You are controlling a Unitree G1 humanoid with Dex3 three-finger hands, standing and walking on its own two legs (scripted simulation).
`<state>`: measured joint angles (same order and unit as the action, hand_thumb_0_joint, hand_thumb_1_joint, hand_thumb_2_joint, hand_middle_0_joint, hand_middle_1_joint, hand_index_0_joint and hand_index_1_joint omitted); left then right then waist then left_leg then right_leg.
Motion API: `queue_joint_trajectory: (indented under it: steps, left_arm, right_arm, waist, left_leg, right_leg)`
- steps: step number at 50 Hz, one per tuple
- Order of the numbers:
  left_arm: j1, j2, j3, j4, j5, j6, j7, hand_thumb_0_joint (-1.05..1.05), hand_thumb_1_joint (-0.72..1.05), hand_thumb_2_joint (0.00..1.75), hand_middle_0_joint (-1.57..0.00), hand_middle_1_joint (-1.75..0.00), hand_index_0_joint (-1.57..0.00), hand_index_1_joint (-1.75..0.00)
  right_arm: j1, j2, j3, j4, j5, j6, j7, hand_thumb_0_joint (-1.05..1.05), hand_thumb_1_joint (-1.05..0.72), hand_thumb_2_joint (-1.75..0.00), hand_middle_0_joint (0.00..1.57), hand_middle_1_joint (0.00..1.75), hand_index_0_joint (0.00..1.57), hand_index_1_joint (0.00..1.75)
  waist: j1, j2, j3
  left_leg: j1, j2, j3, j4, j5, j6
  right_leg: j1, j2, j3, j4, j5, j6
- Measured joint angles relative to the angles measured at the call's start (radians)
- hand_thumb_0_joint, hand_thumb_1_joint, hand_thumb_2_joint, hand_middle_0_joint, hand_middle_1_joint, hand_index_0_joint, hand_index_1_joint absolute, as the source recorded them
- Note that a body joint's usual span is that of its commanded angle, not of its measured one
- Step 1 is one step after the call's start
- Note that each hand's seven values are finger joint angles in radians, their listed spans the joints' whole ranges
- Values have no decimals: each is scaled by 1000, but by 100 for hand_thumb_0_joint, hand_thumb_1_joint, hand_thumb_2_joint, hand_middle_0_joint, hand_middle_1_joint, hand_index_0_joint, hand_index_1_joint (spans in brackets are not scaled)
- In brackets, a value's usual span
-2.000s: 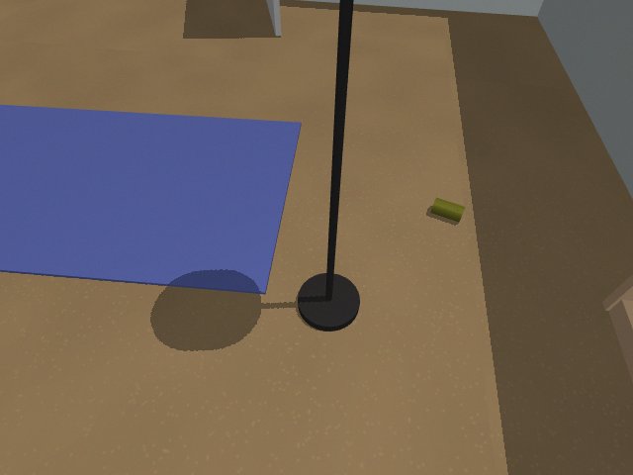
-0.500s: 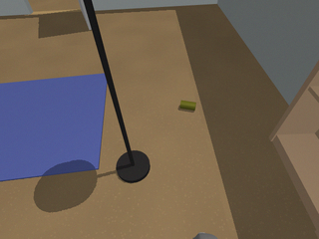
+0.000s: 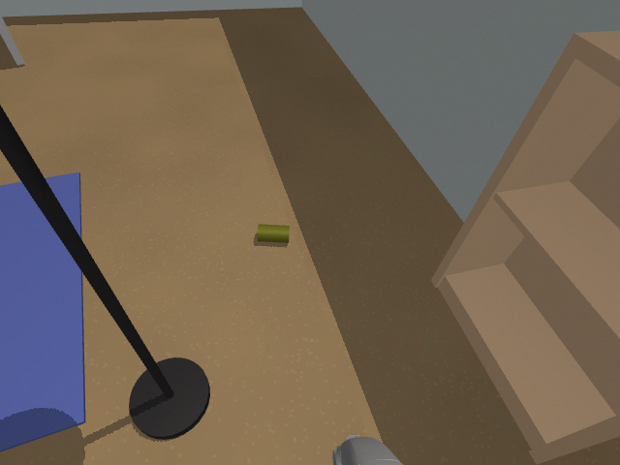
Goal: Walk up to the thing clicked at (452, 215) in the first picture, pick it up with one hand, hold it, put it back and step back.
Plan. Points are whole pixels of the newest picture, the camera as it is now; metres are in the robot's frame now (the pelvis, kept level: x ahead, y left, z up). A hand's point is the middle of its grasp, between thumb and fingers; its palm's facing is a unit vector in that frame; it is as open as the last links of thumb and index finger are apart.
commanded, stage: walk up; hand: left
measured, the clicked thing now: (273, 233) +1.08 +0.05 -0.73
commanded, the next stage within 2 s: none
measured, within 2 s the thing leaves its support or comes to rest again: neither
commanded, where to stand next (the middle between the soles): +0.68 -0.16 m, yaw -4 degrees
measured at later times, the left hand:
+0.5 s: hand (182, 362) +0.30 +0.19 -0.14, palm faces -0.10 -0.93 -0.34, open 7.3 cm
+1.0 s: hand (229, 247) +0.53 +0.14 -0.13, palm faces -0.15 -0.89 -0.42, open 7.3 cm
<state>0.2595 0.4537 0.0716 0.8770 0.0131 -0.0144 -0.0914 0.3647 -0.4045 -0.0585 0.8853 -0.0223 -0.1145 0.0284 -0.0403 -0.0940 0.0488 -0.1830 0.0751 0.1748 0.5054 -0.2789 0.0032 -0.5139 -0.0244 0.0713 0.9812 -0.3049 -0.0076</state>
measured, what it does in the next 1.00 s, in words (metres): walks ahead: right foot, then left foot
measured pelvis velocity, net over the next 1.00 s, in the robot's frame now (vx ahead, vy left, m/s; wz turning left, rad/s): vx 0.40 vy -0.14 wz -0.12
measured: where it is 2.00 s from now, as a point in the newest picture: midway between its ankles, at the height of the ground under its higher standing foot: (334, 336)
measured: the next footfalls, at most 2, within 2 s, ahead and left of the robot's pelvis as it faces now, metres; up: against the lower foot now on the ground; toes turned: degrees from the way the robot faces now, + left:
right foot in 0.20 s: +0.23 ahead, -0.18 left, +0.00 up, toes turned -6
left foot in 0.56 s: +0.41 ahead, +0.05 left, +0.00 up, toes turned +0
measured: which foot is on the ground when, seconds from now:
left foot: down 0.00-0.22, up 0.24-0.54, down 0.56-0.98, up 1.00-1.00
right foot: up 0.00-0.18, down 0.20-0.58, up 0.60-0.94, down 0.96-1.00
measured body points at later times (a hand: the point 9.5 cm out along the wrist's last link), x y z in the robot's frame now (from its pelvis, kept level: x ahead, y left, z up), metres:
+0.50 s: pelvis +0.22 -0.07 -0.01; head +0.23 -0.07 +0.44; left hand +0.31 +0.24 -0.11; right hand +0.27 -0.39 -0.11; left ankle +0.33 +0.07 -0.71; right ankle +0.19 -0.18 -0.73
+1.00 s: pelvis +0.40 -0.14 -0.02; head +0.41 -0.15 +0.43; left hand +0.54 +0.18 -0.10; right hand +0.37 -0.47 -0.13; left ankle +0.37 +0.04 -0.72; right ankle +0.47 -0.27 -0.74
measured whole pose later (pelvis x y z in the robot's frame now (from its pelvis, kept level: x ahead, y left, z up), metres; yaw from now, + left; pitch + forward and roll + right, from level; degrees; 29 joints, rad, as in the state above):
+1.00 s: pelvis +0.40 -0.14 -0.02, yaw -7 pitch -3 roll +1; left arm 0.25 0.44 0.09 0.88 0.02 -0.07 -0.07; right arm 0.39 -0.46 -0.06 0.88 -0.01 -0.05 0.04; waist -0.03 0.02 0.05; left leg -0.23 0.13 0.04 0.79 -0.44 0.02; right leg -0.40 -0.05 -0.05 0.66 -0.21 -0.01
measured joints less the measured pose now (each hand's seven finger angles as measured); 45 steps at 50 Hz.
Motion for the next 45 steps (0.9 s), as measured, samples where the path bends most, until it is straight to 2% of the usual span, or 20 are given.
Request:
queue_joint_trajectory:
  steps: [2, 5, 9, 10, 11, 14, 16, 19, 22, 27, 28, 29, 31, 34, 40, 45]
  left_arm:
    - [-25, 6, 3, -10, -2, 2, -9, 1, 91, 90, -20, -30, -21, -30]
    - [-65, 9, 7, -20, -3, 5, -20, 1, 91, 90, -20, -30, -20, -30]
    - [-97, 11, 9, -25, -3, -1, -25, 1, 91, 90, -20, -30, -20, -30]
    - [-103, 11, 11, -28, -2, -8, -21, 1, 91, 90, -20, -30, -20, -30]
    - [-112, 4, 16, -33, 1, -18, -13, 0, 91, 90, -20, -30, -20, -30]
    - [-107, -24, 5, -55, -19, -34, 9, 0, 91, 90, -20, -30, -20, -30]
    - [-85, -49, -9, -60, -28, -36, 19, 0, 91, 90, -20, -30, -21, -30]
    - [-35, -67, -25, -59, -23, -41, 26, 0, 91, 90, -20, -30, -21, -30]
    - [9, -69, -29, -54, -12, -41, 27, 0, 91, 90, -20, -30, -21, -30]
    - [68, -47, -29, -50, -5, -34, 24, 0, 90, 90, -20, -30, -21, -30]
    - [82, -40, -29, -48, -3, -31, 25, 0, 90, 90, -20, -30, -21, -30]
    - [90, -33, -26, -41, -2, -28, 28, 1, 90, 90, -20, -30, -21, -30]
    - [90, -30, -25, -11, -4, -13, 40, 1, 91, 90, -20, -30, -21, -30]
    - [80, -16, -28, 17, -4, -8, 44, 1, 91, 90, -20, -30, -21, -30]
    - [44, -8, -13, 14, -1, -15, 13, 1, 91, 90, -20, -30, -21, -30]
    - [9, -11, -1, 13, 2, -13, -2, 1, 91, 90, -20, -30, -21, -30]
  right_arm:
    - [15, -13, -1, 0, -2, 0, 2, 0, -90, -90, 21, 30, 21, 30]
    - [32, -34, -6, 0, -2, 6, 5, 0, -90, -90, 21, 30, 21, 30]
    - [47, -56, -11, 4, 0, 26, 5, 1, -90, -90, 21, 30, 21, 30]
    - [49, -60, -12, 5, 2, 33, 2, 1, -90, -90, 21, 30, 21, 30]
    - [40, -60, -11, 10, 4, 43, -2, 1, -90, -90, 21, 30, 21, 30]
    - [-8, -47, 2, 19, 16, 65, -9, 1, -90, -90, 20, 30, 21, 30]
    - [-35, -44, 8, 12, 23, 63, -7, 1, -91, -90, 20, 30, 21, 30]
    - [-66, -34, 13, -13, 18, 52, 6, 1, -91, -90, 20, 30, 21, 30]
    - [-81, -20, 13, -29, 11, 46, 20, 1, -91, -90, 20, 30, 21, 30]
    - [-80, -4, 5, -26, 4, 33, 31, 0, -91, -90, 20, 30, 21, 30]
    - [-75, -5, 3, -29, 2, 24, 31, 0, -91, -90, 21, 30, 21, 30]
    - [-75, -3, 0, -32, -3, 15, 27, 0, -90, -90, 21, 30, 21, 30]
    - [-76, 4, -1, -44, 1, 4, 20, 0, -90, -90, 21, 30, 21, 30]
    - [-67, 19, 8, -53, 14, 6, 14, 0, -90, -90, 21, 30, 21, 30]
    - [-17, 0, 16, -43, 10, 18, 17, 0, -90, -90, 21, 30, 21, 30]
    - [20, -34, 6, -29, 10, 33, 23, 0, -90, -90, 21, 30, 21, 30]
  waist:
    - [-6, 14, 9]
    - [-15, 40, 19]
    - [-25, 75, 10]
    - [-23, 88, 10]
    - [-19, 107, 21]
    - [6, 114, 39]
    - [23, 126, 40]
    - [42, 137, 32]
    - [57, 133, 24]
    - [82, 100, 10]
    - [82, 90, 4]
    - [80, 69, 3]
    - [66, 45, 5]
    - [48, 17, 9]
    - [26, 19, 12]
    - [8, 55, 3]
  left_leg:
    - [44, 13, 10, -31, -11, -9]
    - [95, 34, 22, -44, -45, -33]
    - [134, 76, 27, 25, -144, -58]
    - [121, 98, 19, 95, -180, -47]
    - [84, 121, -17, 211, -186, -19]
    - [-76, 71, -133, 555, -175, 17]
    - [-163, 53, -151, 623, -133, 28]
    - [-257, 51, -155, 552, -89, 23]
    - [-303, 51, -142, 391, -63, 9]
    - [-266, 15, -103, 140, 43, 10]
    - [-243, -1, -97, 109, 70, 17]
    - [-237, -13, -86, 122, 105, 21]
    - [-228, -19, -70, 169, 59, 20]
    - [-162, -15, -55, 132, 31, 23]
    - [-42, -5, -50, 24, 21, 11]
    - [21, 11, -58, 12, -32, -11]
  right_leg:
    - [-17, -29, -12, -87, 22, 4]
    - [-7, -60, -38, -239, 81, -6]
    - [79, -49, -92, -378, 122, -28]
    - [101, -31, -100, -388, 144, -23]
    - [102, -12, -110, -348, 123, -14]
    - [128, 2, -104, -305, 57, -18]
    - [174, 12, -96, -346, 54, -22]
    - [229, 32, -84, -404, 52, -24]
    - [270, 43, -82, -426, 26, -29]
    - [316, 43, -82, -377, -72, -16]
    - [313, 37, -78, -336, -109, -14]
    - [293, 24, -68, -261, -141, -26]
    - [216, 38, -29, -60, -170, -39]
    - [105, 38, -27, 98, -125, -37]
    - [7, -50, -70, -90, -25, 0]
    - [37, -72, -81, -285, 68, -1]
